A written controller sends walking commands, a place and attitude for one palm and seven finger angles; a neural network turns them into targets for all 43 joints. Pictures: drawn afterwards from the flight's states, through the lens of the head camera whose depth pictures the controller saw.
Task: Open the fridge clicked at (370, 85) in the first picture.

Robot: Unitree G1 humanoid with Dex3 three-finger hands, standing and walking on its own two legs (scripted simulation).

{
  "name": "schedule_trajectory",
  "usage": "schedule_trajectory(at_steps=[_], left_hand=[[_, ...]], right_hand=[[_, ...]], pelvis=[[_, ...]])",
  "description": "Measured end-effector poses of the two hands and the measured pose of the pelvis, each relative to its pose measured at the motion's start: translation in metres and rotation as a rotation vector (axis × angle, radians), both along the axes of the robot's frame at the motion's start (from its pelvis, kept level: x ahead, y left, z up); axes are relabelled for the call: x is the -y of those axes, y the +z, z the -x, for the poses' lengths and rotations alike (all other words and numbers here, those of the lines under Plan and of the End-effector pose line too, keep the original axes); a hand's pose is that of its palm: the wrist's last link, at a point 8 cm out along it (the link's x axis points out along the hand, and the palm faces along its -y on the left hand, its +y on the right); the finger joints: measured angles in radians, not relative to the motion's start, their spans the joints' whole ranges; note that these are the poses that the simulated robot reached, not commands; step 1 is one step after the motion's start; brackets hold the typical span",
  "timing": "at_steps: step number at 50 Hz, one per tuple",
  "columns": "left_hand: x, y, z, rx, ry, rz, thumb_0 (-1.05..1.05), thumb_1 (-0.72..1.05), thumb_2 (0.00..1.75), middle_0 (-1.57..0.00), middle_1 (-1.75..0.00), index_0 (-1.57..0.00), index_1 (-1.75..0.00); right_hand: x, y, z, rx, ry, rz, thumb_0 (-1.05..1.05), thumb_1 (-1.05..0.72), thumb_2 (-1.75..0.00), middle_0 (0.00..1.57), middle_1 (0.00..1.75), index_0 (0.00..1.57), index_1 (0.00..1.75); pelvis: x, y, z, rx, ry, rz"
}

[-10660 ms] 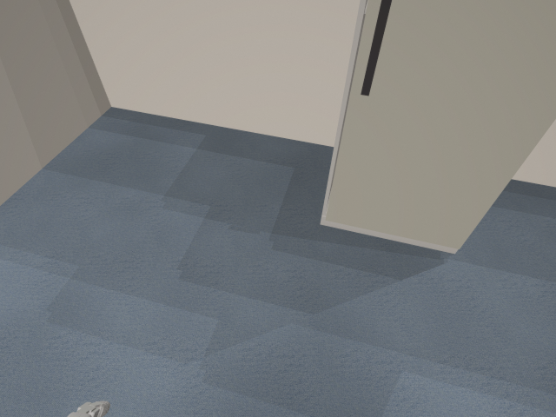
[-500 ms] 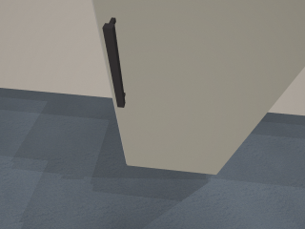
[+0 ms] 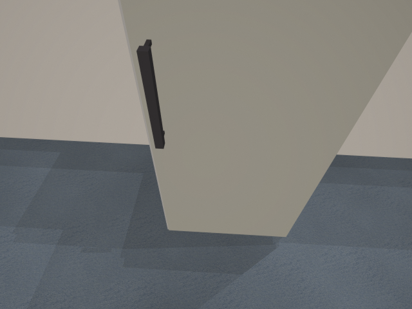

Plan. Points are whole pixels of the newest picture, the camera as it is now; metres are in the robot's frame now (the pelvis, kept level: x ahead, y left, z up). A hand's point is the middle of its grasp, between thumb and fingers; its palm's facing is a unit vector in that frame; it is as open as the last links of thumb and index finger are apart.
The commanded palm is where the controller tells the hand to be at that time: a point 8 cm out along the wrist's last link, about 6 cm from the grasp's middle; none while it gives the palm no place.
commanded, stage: come to a stop and stand still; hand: left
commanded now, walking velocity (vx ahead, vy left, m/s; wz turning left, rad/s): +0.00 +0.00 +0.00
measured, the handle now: (155, 100) +0.55 +0.16 +0.11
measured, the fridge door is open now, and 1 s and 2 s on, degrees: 0 0 0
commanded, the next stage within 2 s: look again from close up in 0.48 s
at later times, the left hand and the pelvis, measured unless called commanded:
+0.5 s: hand out of the picture +0.01 +0.19 -0.17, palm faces +0.03 -0.97 -0.23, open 7.4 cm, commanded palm none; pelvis +0.00 +0.01 -0.01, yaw +0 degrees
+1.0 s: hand out of the picture +0.06 +0.18 -0.17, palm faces +0.00 -0.97 -0.22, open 7.4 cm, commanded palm none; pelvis +0.03 -0.01 +0.00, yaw +0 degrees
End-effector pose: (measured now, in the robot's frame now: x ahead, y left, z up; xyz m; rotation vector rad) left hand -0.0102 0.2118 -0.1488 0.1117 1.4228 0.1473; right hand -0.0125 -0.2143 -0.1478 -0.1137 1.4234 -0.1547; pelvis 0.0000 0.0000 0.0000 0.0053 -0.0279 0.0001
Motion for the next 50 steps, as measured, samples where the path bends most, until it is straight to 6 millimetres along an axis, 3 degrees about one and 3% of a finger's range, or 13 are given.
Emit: schedule_trajectory(at_steps=[6, 11, 20, 26, 50], left_hand=[[0.006, -0.001, 0.01, -0.013, 0.01, 0.012, 0.01, 0.9, 0.9, -0.2, -0.3, -0.2, -0.3], [0.007, -0.004, 0.014, -0.006, -0.009, 0.005, 0.01, 0.9, 0.9, -0.2, -0.3, -0.2, -0.3], [-0.016, 0.002, -0.003, 0.054, -0.022, -0.047, 0.01, 0.9, 0.9, -0.2, -0.3, -0.2, -0.3], [-0.025, 0.01, -0.019, 0.089, -0.028, -0.075, 0.01, 0.9, 0.9, -0.2, -0.29, -0.2, -0.3], [-0.015, 0.007, -0.06, 0.102, -0.052, -0.061, 0.01, 0.9, 0.9, -0.2, -0.3, -0.2, -0.3]], right_hand=[[-0.006, 0.0, 0.023, -0.05, -0.016, -0.011, 0.01, -0.91, -0.9, 0.2, 0.3, 0.19, 0.3], [-0.009, -0.004, 0.027, -0.048, -0.01, -0.023, 0.01, -0.91, -0.9, 0.2, 0.3, 0.19, 0.3], [-0.018, -0.015, 0.0, 0.063, 0.018, -0.048, 0.01, -0.91, -0.9, 0.2, 0.3, 0.19, 0.3], [-0.01, -0.014, -0.016, 0.083, 0.036, -0.035, 0.02, -0.93, -0.9, 0.2, 0.3, 0.2, 0.3], [0.032, 0.001, -0.063, 0.097, 0.069, 0.045, 0.01, -0.91, -0.9, 0.2, 0.3, 0.19, 0.3]], pelvis=[[0.001, 0.0, 0.002, -0.004, 0.003, 0.002], [-0.001, -0.004, 0.006, -0.009, 0.006, 0.016], [-0.009, -0.009, 0.0, -0.007, 0.01, 0.001], [-0.008, -0.007, -0.006, -0.008, 0.005, -0.007], [0.01, -0.003, -0.026, -0.011, 0.0, -0.006]])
